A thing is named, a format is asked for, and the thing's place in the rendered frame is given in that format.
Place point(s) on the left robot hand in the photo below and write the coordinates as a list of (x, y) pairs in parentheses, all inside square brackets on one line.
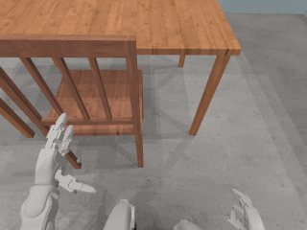
[(52, 156)]

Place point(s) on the chair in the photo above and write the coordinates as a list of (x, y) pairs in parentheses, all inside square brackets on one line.
[(97, 102)]

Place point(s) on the left robot forearm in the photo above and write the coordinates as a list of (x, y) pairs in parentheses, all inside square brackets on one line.
[(39, 210)]

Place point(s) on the robot left thigh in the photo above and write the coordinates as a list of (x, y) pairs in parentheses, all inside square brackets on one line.
[(122, 217)]

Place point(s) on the right robot hand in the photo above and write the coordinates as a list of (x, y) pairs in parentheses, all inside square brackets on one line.
[(250, 218)]

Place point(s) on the table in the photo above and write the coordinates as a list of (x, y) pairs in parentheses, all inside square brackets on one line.
[(161, 28)]

